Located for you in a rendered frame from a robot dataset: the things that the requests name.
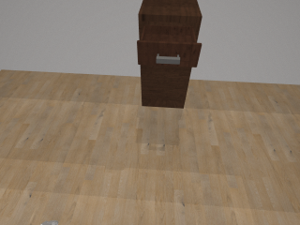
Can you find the handle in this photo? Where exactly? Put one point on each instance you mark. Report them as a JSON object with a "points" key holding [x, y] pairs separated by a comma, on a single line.
{"points": [[168, 60]]}

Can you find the cabinet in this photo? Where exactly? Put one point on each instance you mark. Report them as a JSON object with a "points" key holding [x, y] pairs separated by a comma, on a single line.
{"points": [[167, 86]]}

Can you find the drawer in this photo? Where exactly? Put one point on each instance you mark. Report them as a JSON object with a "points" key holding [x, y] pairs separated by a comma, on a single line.
{"points": [[169, 41]]}

